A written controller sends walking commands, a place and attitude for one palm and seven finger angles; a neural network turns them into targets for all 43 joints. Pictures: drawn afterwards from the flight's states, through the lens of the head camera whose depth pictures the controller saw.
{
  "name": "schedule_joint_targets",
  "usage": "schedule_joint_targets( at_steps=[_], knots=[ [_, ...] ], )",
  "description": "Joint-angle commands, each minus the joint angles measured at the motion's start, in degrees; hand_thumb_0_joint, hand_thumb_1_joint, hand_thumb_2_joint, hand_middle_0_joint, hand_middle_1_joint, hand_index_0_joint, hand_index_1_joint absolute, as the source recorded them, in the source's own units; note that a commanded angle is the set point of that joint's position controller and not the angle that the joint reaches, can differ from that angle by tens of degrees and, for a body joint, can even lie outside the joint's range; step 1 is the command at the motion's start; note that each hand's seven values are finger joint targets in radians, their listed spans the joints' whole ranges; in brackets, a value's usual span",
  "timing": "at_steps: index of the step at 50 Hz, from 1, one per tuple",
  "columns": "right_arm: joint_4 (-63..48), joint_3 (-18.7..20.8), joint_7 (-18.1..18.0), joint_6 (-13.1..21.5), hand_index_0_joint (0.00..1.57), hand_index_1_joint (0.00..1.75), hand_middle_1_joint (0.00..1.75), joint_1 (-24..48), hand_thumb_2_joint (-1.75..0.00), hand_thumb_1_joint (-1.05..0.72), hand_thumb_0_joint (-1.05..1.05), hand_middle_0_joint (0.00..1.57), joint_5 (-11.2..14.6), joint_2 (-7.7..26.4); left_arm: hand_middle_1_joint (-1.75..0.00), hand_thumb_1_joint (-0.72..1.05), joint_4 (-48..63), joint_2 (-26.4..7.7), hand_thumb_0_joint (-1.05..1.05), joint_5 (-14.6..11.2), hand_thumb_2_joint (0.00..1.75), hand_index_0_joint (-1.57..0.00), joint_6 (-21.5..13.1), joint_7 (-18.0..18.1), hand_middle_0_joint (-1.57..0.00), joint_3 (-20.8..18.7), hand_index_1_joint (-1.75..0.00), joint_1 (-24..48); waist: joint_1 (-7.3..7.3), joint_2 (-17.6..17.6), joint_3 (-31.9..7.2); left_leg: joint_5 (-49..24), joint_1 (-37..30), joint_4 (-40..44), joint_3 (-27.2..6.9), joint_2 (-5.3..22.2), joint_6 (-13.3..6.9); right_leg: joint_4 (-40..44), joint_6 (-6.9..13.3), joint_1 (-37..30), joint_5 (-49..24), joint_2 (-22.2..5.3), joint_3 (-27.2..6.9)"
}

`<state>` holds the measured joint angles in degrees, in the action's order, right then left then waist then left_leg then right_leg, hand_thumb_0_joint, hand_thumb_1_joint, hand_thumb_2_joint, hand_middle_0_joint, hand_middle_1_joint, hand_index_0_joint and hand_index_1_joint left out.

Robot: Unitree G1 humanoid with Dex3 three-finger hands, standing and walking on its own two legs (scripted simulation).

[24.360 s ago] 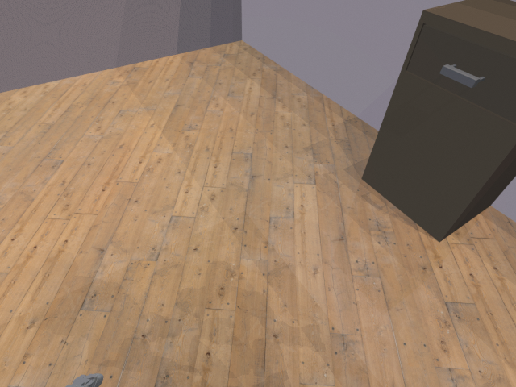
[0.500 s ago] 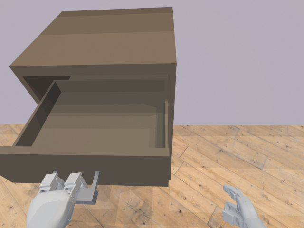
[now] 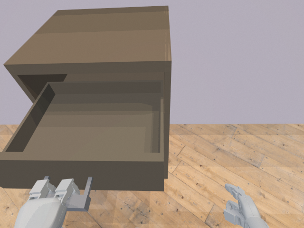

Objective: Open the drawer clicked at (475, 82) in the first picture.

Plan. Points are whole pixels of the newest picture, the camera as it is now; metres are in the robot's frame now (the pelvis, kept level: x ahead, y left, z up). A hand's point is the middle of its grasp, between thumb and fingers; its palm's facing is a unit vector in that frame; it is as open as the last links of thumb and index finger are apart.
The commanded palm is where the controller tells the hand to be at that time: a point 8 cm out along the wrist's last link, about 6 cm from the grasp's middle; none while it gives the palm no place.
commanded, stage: open the thumb to release the handle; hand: left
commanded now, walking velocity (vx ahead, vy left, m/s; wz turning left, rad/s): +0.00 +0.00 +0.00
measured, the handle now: (64, 191) +0.19 +0.24 +0.04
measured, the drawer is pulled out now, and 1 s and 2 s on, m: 0.30 0.30 0.30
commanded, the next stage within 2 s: lift the hand off the handle in 0.44 s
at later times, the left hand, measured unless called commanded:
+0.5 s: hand (57, 217) +0.14 +0.24 +0.02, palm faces +0.01 -0.09 -1.00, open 12.9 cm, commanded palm +0.12 +0.25 +0.07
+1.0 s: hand (57, 212) +0.15 +0.23 +0.03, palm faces +0.03 -0.10 -0.99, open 13.8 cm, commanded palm +0.13 +0.24 +0.09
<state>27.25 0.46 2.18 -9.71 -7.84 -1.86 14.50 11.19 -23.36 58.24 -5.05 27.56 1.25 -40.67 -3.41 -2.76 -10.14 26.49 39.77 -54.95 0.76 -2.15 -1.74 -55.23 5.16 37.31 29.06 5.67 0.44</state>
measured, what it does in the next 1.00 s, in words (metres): stands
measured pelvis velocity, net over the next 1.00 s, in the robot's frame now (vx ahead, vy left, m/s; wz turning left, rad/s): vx -0.01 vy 0.00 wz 0.03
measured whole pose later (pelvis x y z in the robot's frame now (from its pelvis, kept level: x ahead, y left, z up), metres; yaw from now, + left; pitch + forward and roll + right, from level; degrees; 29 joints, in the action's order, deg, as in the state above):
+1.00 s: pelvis -0.01 +0.00 +0.01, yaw +2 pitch +9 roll +0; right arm 30.0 0.1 -0.5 -9.0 -8.0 -0.8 13.3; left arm 6.9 -22.5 57.4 -1.8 24.4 3.8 -30.1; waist -4.6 -3.8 -9.1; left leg 23.8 37.5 -52.5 -1.2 -2.6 -1.4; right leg -52.2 5.4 34.4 26.8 5.2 2.2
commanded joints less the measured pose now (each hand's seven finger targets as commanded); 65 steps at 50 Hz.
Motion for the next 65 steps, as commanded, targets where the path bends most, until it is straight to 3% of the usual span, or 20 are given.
schedule_joint_targets(
  at_steps=[1,5,10,17,19,20,21,25,27,29,32,36,40,41,46,47,51,55,62,65],
  knots=[
    [-8.9,2.2,-0.5,3.2,0.20,0.30,0.30,7.6,-0.90,-0.90,0.00,0.20,-0.4,4.8,-1.32,0.62,7.5,-8.7,0.00,-0.5,0.78,-0.38,0.4,4.1,-0.38,-11.5,-1.32,-1.8,-1.93,-0.8,-5.5,-13.3,-7.4,3.5,-2.4,-1.4,-1.0,10.2,-1.7,-0.7,-21.1,-3.4,-6.1],
    [-8.2,2.7,-0.5,2.9,0.20,0.30,0.30,7.4,-0.90,-0.90,0.00,0.20,-0.3,5.0,-1.29,0.34,8.1,-8.8,0.00,-1.2,0.66,-0.36,1.0,4.3,-0.36,-11.5,-1.29,-0.2,-1.69,1.5,-8.6,-14.2,-7.5,3.3,-2.6,-1.5,-0.9,9.7,-2.0,-1.9,-23.0,-3.2,-6.3],
    [-7.9,2.4,-1.3,2.6,0.20,0.30,0.30,8.2,-0.90,-0.90,0.00,0.20,0.2,4.7,-1.25,-0.01,5.9,-9.9,0.00,-1.4,0.51,-0.33,1.9,4.0,-0.33,-12.4,-1.25,1.0,-1.85,4.4,-7.2,-12.5,-4.7,4.0,-2.4,-1.8,-1.1,10.7,-2.6,-4.3,-23.5,-3.6,-7.1],
    [-7.5,1.9,-2.4,2.7,0.20,0.30,0.30,8.4,-0.90,-0.90,0.00,0.20,0.9,4.4,-1.20,-0.50,4.1,-10.6,0.00,-2.0,0.30,-0.30,2.9,2.9,-0.30,-12.6,-1.20,2.9,-1.71,3.5,-5.9,-11.0,-4.2,5.2,-2.4,-1.7,-1.2,12.8,-2.8,-6.4,-22.6,-4.0,-8.0],
    [-7.5,1.8,-2.6,2.9,0.20,0.30,0.30,8.5,-0.90,-0.90,0.00,0.20,1.0,4.2,-1.20,-0.50,3.8,-9.2,0.00,-1.8,0.30,-0.30,2.9,2.3,-0.30,-10.4,-1.20,4.7,-1.04,3.4,-4.2,-9.8,-4.0,5.1,-2.3,-1.7,-1.3,13.6,-3.2,-5.3,-20.8,-4.4,-8.2],
    [-7.2,1.8,-2.6,2.9,0.20,0.30,0.30,8.5,-0.90,-0.90,0.00,0.20,0.8,4.4,-1.20,-0.50,4.1,-11.0,0.00,-1.6,0.30,-0.30,2.6,2.3,-0.30,-12.3,-1.20,5.6,-1.62,2.5,-5.0,-9.9,-4.6,5.2,-2.4,-1.8,-1.2,13.7,-3.0,-5.1,-19.5,-4.2,-8.6],
    [-7.5,1.7,-2.6,3.0,0.20,0.30,0.30,8.5,-0.90,-0.90,0.00,0.20,0.9,4.2,-1.20,-0.50,3.6,-9.5,0.00,-1.8,0.30,-0.30,2.7,2.1,-0.30,-10.8,-1.20,4.1,-1.58,1.8,-4.0,-9.8,-4.5,5.5,-2.3,-1.7,-1.2,13.9,-3.0,-5.3,-19.4,-4.3,-8.0],
    [-7.1,1.7,-3.0,3.1,0.20,0.30,0.30,8.8,-0.90,-0.90,0.00,0.20,1.0,4.4,-1.20,-0.50,3.0,-11.2,0.00,-1.8,0.30,-0.30,2.5,1.7,-0.30,-12.2,-1.20,8.2,-1.42,3.4,-3.7,-8.1,-3.7,5.6,-2.4,-1.8,-1.2,15.1,-3.2,-5.0,-15.7,-4.4,-9.1],
    [-7.4,1.8,-2.7,3.5,0.20,0.30,0.30,8.3,-0.90,-0.90,0.00,0.20,0.8,4.3,-1.20,-0.50,2.6,-6.7,0.00,-1.8,0.30,-0.30,2.7,1.5,-0.30,-7.7,-1.20,6.4,-0.69,1.9,-3.8,-8.9,-5.0,5.8,-2.5,-1.6,-1.3,14.8,-2.8,-4.2,-16.1,-4.2,-7.8],
    [-7.5,2.2,-2.3,3.6,0.20,0.30,0.30,7.8,-0.90,-0.90,0.00,0.20,0.8,4.4,-1.20,-0.50,3.5,-6.1,0.00,-1.5,0.30,-0.30,2.5,1.2,-0.30,-6.3,-1.20,7.6,-0.54,1.2,-4.4,-9.4,-6.0,5.7,-2.4,-1.5,-1.4,14.0,-2.8,-3.3,-16.0,-3.8,-6.4],
    [-7.2,2.1,-2.6,3.6,0.20,0.30,0.30,8.0,-0.90,-0.90,0.00,0.20,0.7,4.7,-1.20,-0.50,3.0,-8.6,0.00,-0.9,0.30,-0.30,2.7,1.5,-0.30,-8.5,-1.20,9.2,-0.65,3.6,-5.2,-9.1,-4.9,5.7,-2.6,-1.5,-1.3,14.1,-2.9,-4.3,-16.5,-4.0,-7.5],
    [-7.5,2.1,-2.5,3.6,0.20,0.30,0.30,8.0,-0.90,-0.90,0.00,0.20,0.6,4.5,-1.20,-0.50,3.4,-6.8,0.00,0.0,0.30,-0.30,2.8,1.2,-0.30,-5.6,-1.20,10.7,-0.55,2.9,-4.7,-9.0,-5.5,5.5,-2.4,-1.7,-1.4,14.1,-2.9,-3.2,-15.8,-4.1,-7.0],
    [-7.2,2.0,-2.7,3.5,0.20,0.30,0.30,8.0,-0.90,-0.90,0.00,0.20,0.6,4.6,-1.20,-0.50,3.1,-8.2,0.00,-0.1,0.30,-0.30,3.3,1.0,-0.30,-6.6,-1.20,12.5,-0.56,4.2,-5.2,-9.0,-5.7,5.6,-2.5,-1.7,-1.4,14.5,-3.1,-3.8,-16.0,-4.2,-7.3],
    [-7.4,2.0,-2.8,3.7,0.20,0.30,0.30,8.1,-0.90,-0.90,0.00,0.20,0.7,4.4,-1.20,-0.50,3.3,-6.6,0.00,-0.3,0.30,-0.30,3.4,0.7,-0.30,-4.9,-1.20,12.3,-0.17,3.9,-4.6,-8.8,-5.7,5.7,-2.5,-1.6,-1.5,14.7,-3.2,-3.8,-16.3,-4.3,-7.2],
    [-7.5,1.6,-3.2,3.9,0.20,0.30,0.30,8.6,-0.90,-0.90,0.00,0.20,0.7,4.2,-1.20,-0.50,8.5,-9.0,0.00,-0.8,0.30,-0.30,3.5,0.3,-0.30,-5.9,-1.20,16.3,-0.44,0.8,-5.8,-9.7,-9.0,7.0,-2.4,-1.6,-1.5,16.4,-2.9,-4.9,-14.6,-4.6,-7.7],
    [-7.7,1.6,-3.3,4.0,0.20,0.30,0.30,8.5,-0.90,-0.90,0.00,0.20,0.8,4.4,-1.20,-0.50,9.0,-10.6,0.00,-1.1,0.30,-0.30,3.8,0.3,-0.30,-8.1,-1.20,14.8,-0.81,1.5,-6.2,-10.3,-9.6,7.4,-2.6,-1.5,-1.6,16.6,-2.7,-5.8,-15.0,-4.3,-7.7],
    [-7.3,1.3,-3.4,4.3,0.20,0.30,0.30,9.1,-0.90,-0.90,0.00,0.20,1.1,4.0,-1.20,-0.50,9.3,-10.0,0.00,-1.9,0.30,-0.30,4.0,-1.1,-0.30,-7.3,-1.20,15.2,-0.57,0.8,-3.1,-9.8,-11.0,8.6,-2.6,-1.3,-1.5,18.8,-2.9,-5.4,-12.9,-4.4,-7.5],
    [-7.6,1.1,-3.3,4.8,0.20,0.30,0.30,9.3,-0.90,-0.90,0.00,0.20,1.1,4.1,-1.20,-0.50,12.6,-11.4,0.00,-3.2,0.30,-0.30,3.4,-2.4,-0.30,-8.5,-1.20,15.5,-1.08,0.8,-4.0,-11.4,-13.7,10.1,-2.7,-1.0,-1.5,19.4,-2.8,-6.3,-13.7,-4.2,-6.7],
    [-8.3,1.3,-2.3,5.4,0.20,0.30,0.30,9.2,-0.90,-0.90,0.00,0.20,1.3,4.5,-1.20,-0.50,16.5,-8.9,0.00,-4.4,0.30,-0.30,3.8,-4.0,-0.30,-6.6,-1.20,12.5,-1.17,-1.1,-4.2,-14.7,-17.5,12.4,-3.0,-0.2,-1.3,19.5,-2.4,-7.3,-16.3,-3.8,-4.2],
    [-8.3,1.3,-2.3,5.2,0.20,0.30,0.30,9.2,-0.90,-0.90,0.00,0.20,1.3,4.6,-1.20,-0.50,18.4,-9.7,0.00,-4.8,0.30,-0.30,4.2,-5.3,-0.30,-6.7,-1.20,14.1,-1.09,1.9,-4.2,-15.0,-18.3,12.9,-3.0,-0.1,-1.4,20.3,-3.0,-8.2,-17.3,-4.1,-4.3]
  ],
)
